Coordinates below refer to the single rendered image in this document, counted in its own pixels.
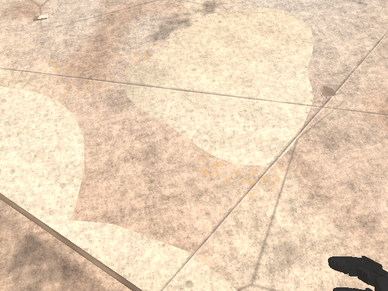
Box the robot right hand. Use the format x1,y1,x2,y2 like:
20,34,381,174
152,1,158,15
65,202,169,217
328,256,388,291

